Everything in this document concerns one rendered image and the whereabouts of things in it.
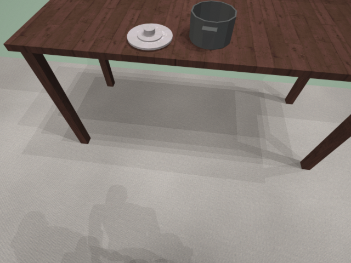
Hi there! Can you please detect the pot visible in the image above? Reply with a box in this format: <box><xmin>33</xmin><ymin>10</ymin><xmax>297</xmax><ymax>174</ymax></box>
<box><xmin>189</xmin><ymin>1</ymin><xmax>237</xmax><ymax>50</ymax></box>

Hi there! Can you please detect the knob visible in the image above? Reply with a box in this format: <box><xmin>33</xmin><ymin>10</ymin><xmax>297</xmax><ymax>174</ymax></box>
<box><xmin>144</xmin><ymin>25</ymin><xmax>155</xmax><ymax>35</ymax></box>

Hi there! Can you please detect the lid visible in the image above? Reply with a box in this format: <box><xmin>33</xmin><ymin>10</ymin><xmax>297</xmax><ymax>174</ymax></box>
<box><xmin>127</xmin><ymin>24</ymin><xmax>173</xmax><ymax>50</ymax></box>

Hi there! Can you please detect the table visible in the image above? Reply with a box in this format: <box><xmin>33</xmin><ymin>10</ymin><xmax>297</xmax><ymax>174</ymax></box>
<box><xmin>4</xmin><ymin>0</ymin><xmax>351</xmax><ymax>170</ymax></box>

